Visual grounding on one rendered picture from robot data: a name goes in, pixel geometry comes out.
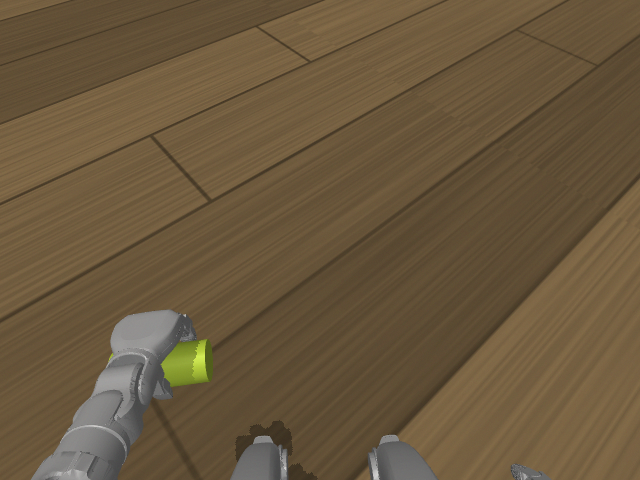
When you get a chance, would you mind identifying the left robot arm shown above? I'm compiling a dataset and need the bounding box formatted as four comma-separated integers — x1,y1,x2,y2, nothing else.
31,348,161,480

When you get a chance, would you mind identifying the right robot hand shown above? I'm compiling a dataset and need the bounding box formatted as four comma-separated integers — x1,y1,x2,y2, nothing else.
511,464,551,480

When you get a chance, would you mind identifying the left robot hand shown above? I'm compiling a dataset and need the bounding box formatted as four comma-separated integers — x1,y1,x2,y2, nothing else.
110,309,197,400

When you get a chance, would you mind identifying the can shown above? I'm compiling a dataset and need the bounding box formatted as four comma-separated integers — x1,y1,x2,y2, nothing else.
108,339,213,387

